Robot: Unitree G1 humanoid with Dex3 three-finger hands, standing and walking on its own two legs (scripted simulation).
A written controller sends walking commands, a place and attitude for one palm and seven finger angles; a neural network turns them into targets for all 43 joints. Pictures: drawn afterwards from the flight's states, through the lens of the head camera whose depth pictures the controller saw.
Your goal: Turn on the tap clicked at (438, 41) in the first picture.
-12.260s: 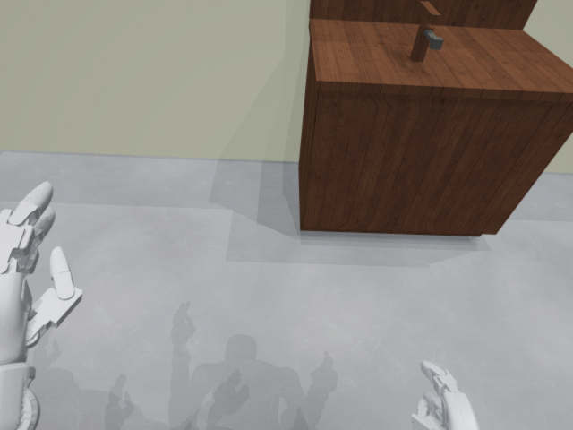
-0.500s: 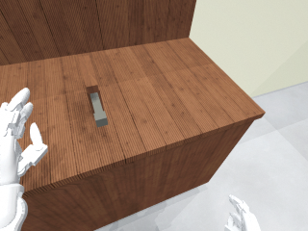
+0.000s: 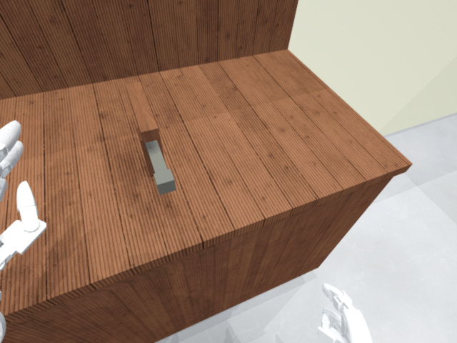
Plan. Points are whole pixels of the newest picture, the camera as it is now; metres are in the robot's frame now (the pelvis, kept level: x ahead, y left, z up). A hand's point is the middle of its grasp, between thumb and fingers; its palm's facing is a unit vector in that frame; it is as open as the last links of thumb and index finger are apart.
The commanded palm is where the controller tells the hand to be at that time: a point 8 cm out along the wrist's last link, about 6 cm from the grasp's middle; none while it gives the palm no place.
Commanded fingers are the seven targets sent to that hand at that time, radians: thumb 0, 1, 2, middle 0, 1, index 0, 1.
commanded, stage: come to a stop and stand still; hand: left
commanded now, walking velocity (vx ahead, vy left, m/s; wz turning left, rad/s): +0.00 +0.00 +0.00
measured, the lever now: (165, 182) +0.34 +0.13 +0.11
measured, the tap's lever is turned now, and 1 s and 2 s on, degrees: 0 0 0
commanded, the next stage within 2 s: look again from close up in 0.80 s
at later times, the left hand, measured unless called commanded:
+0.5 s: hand (32, 234) +0.21 +0.25 +0.17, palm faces +0.40 -0.82 -0.41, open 7.4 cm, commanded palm +0.16 +0.28 +0.18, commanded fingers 0.00 0.90 0.90 -0.20 -0.30 -0.20 -0.30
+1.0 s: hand (51, 231) +0.21 +0.23 +0.17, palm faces +0.37 -0.84 -0.40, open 7.4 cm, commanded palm +0.16 +0.27 +0.18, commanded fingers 0.00 0.90 0.90 -0.20 -0.30 -0.20 -0.30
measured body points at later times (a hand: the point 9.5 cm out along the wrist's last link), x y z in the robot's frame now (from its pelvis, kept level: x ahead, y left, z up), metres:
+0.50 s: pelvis +0.00 +0.00 +0.01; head +0.01 +0.00 +0.46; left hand +0.18 +0.29 +0.19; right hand +0.18 -0.22 -0.07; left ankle +0.00 +0.10 -0.73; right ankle +0.02 -0.11 -0.73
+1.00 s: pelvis +0.00 -0.01 +0.01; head +0.02 +0.00 +0.46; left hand +0.19 +0.28 +0.19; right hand +0.17 -0.25 -0.07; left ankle +0.00 +0.10 -0.73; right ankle +0.02 -0.11 -0.73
